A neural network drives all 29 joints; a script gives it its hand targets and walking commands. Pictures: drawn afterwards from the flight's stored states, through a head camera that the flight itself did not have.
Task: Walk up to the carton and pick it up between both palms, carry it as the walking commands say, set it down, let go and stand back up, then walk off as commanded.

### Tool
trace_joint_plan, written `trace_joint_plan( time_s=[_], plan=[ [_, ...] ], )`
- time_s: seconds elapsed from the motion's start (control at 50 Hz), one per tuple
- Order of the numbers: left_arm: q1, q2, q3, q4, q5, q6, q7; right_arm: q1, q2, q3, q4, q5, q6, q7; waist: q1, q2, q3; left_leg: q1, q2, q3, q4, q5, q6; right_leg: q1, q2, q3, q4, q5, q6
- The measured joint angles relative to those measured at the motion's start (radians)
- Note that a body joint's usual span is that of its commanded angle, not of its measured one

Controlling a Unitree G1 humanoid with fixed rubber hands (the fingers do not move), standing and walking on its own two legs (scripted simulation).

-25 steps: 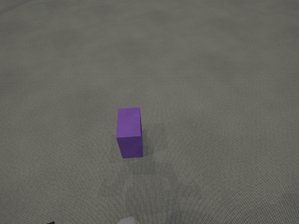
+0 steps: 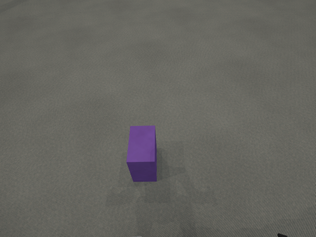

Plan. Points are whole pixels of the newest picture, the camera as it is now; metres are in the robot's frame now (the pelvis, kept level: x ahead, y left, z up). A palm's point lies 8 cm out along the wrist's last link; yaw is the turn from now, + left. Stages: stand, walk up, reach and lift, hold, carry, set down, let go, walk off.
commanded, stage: walk up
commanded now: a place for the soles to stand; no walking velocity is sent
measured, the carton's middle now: (143, 154) +0.66 +0.12 -0.61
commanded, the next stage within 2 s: none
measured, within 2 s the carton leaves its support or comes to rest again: neither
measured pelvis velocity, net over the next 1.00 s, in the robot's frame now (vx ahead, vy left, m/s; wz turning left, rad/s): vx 0.12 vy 0.06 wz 0.10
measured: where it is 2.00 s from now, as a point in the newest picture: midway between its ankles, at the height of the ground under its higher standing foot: outside the picture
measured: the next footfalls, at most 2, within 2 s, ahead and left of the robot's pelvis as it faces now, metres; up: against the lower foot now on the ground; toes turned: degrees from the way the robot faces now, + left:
left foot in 0.26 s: +0.17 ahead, +0.16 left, +0.00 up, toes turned +3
right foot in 0.62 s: +0.17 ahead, -0.10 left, +0.00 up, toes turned -2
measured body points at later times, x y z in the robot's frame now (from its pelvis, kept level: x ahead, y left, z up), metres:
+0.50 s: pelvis +0.09 +0.05 +0.00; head +0.12 +0.06 +0.45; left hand +0.15 +0.39 -0.10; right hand +0.22 -0.24 -0.10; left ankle +0.16 +0.14 -0.72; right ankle +0.09 -0.10 -0.67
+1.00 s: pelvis +0.12 +0.06 +0.00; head +0.15 +0.06 +0.45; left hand +0.17 +0.40 -0.10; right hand +0.24 -0.24 -0.11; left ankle +0.13 +0.16 -0.72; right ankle +0.12 -0.10 -0.69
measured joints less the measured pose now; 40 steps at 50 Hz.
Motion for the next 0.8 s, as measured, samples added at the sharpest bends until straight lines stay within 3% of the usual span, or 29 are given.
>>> trace_joint_plan(
  time_s=[0.06, 0.1, 0.24, 0.28, 0.34, 0.38, 0.52, 0.58, 0.62, 0.64, 0.68, 0.74, 0.8],
  plan=[
    [0.03, 0.003, 0.0, 0.003, 0.0, -0.003, 0.019, -0.002, -0.001, 0.0, -0.002, 0.0, 0.012, -0.004, 0.011, 0.017, -0.001, -0.086, -0.003, -0.019, 0.196, -0.037, 0.0, 0.034, -0.003, -0.019, 0.006, -0.056, 0.002],
    [0.058, 0.005, -0.001, 0.004, 0.0, -0.004, 0.025, -0.01, -0.001, 0.0, -0.01, 0.0, 0.007, -0.002, 0.014, 0.021, -0.001, -0.126, -0.002, -0.022, 0.209, -0.031, 0.0, 0.049, -0.01, -0.021, 0.001, -0.077, 0.002],
    [0.097, 0.007, -0.001, -0.012, 0.0, -0.003, 0.032, -0.033, -0.002, 0.0, -0.032, 0.0, 0.005, 0.021, 0.024, 0.032, -0.002, -0.16, 0.014, -0.021, -0.041, 0.078, 0.0, 0.086, -0.02, -0.049, 0.007, -0.13, 0.002],
    [0.089, 0.009, -0.001, -0.018, 0.0, 0.005, 0.033, -0.034, -0.002, 0.0, -0.032, -0.001, -0.006, 0.017, 0.023, 0.022, 0.008, -0.131, 0.007, -0.008, -0.096, 0.201, -0.001, 0.077, -0.037, -0.045, 0.081, -0.148, 0.002],
    [0.044, 0.008, -0.005, -0.013, 0.0, 0.028, 0.038, -0.033, -0.003, 0.0, -0.021, -0.002, -0.003, -0.001, 0.019, 0.018, 0.021, -0.1, -0.013, -0.004, -0.06, 0.153, -0.001, 0.008, -0.032, 0.001, 0.32, -0.214, 0.002],
    [0.017, 0.009, -0.005, -0.017, 0.0, 0.035, 0.041, -0.033, -0.002, 0.0, -0.023, -0.002, 0.005, -0.01, 0.02, 0.017, 0.02, -0.069, -0.02, -0.004, -0.084, 0.141, 0.0, -0.028, -0.031, 0.005, 0.384, -0.228, 0.002],
    [-0.017, 0.01, -0.005, -0.002, 0.0, 0.039, 0.031, -0.034, -0.002, 0.0, -0.037, -0.002, 0.022, -0.02, 0.014, 0.016, 0.02, -0.033, -0.039, 0.0, -0.147, 0.16, 0.008, -0.066, -0.03, 0.006, 0.297, -0.23, 0.002],
    [-0.015, 0.01, -0.005, 0.024, 0.0, 0.041, 0.034, -0.033, -0.002, 0.0, -0.037, -0.002, 0.032, -0.019, 0.014, 0.016, 0.02, -0.04, -0.041, 0.008, -0.147, 0.156, 0.008, -0.049, -0.024, 0.007, 0.167, -0.202, 0.002],
    [-0.008, 0.011, -0.005, 0.028, 0.0, 0.037, 0.039, -0.034, -0.002, 0.0, -0.037, -0.002, 0.04, -0.02, 0.015, 0.016, 0.021, -0.058, -0.043, 0.01, -0.107, 0.134, 0.008, -0.01, -0.019, 0.01, 0.033, -0.11, 0.003],
    [-0.007, 0.01, -0.005, 0.033, 0.0, 0.033, 0.04, -0.033, -0.002, 0.0, -0.033, -0.002, 0.043, -0.021, 0.014, 0.02, 0.024, -0.067, -0.043, 0.005, -0.072, 0.115, 0.008, -0.008, -0.017, 0.007, 0.028, -0.039, 0.008],
    [-0.006, 0.01, -0.005, 0.045, 0.0, 0.033, 0.041, -0.034, -0.002, 0.0, -0.011, -0.002, 0.052, -0.026, 0.015, 0.031, 0.023, -0.085, -0.043, -0.005, 0.037, -0.004, 0.008, 0.001, -0.017, -0.005, 0.049, -0.044, 0.015],
    [-0.002, 0.009, -0.006, 0.04, 0.0, 0.033, 0.048, -0.033, -0.004, 0.0, -0.005, -0.002, 0.053, -0.03, 0.017, 0.034, 0.023, -0.092, -0.043, -0.006, 0.147, -0.085, 0.008, 0.007, -0.027, -0.003, 0.049, -0.067, 0.015],
    [-0.004, 0.009, -0.006, 0.015, 0.0, 0.035, 0.044, -0.032, -0.005, 0.0, 0.01, -0.002, 0.04, -0.03, 0.016, 0.037, 0.021, -0.035, -0.032, -0.008, 0.02, -0.033, 0.008, 0.007, -0.036, -0.008, 0.052, -0.073, 0.016]
  ],
)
